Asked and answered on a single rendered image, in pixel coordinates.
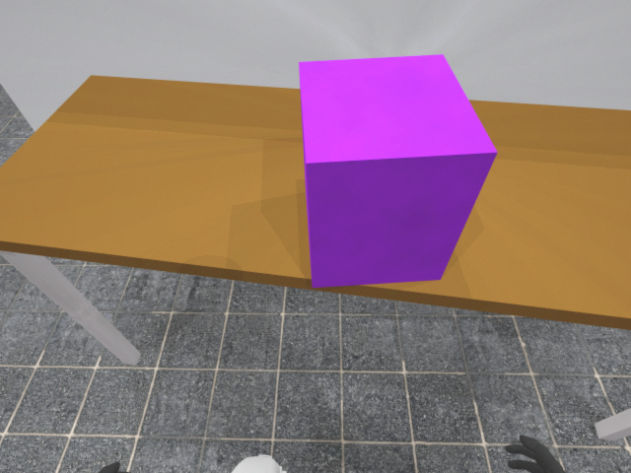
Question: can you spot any carton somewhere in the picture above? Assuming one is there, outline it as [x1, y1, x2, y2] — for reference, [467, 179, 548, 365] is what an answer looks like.
[299, 54, 498, 288]

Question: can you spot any table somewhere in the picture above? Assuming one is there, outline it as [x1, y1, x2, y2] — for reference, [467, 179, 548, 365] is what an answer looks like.
[0, 75, 631, 440]

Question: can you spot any right robot hand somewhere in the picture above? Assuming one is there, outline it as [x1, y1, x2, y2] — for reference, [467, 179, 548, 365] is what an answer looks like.
[505, 435, 566, 473]

